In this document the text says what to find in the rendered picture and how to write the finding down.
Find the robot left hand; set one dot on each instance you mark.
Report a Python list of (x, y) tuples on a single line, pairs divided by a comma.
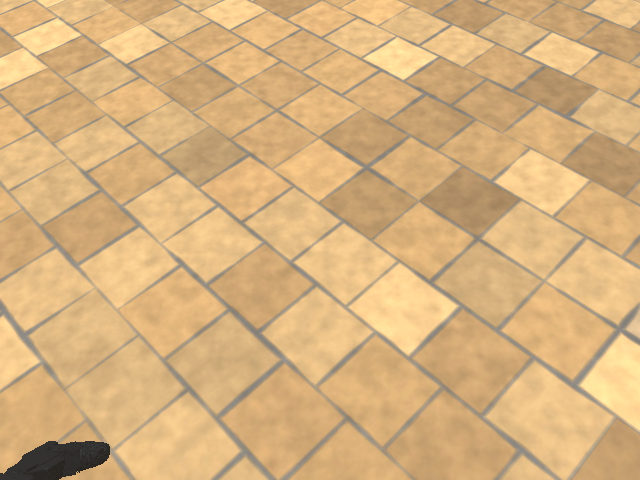
[(52, 461)]

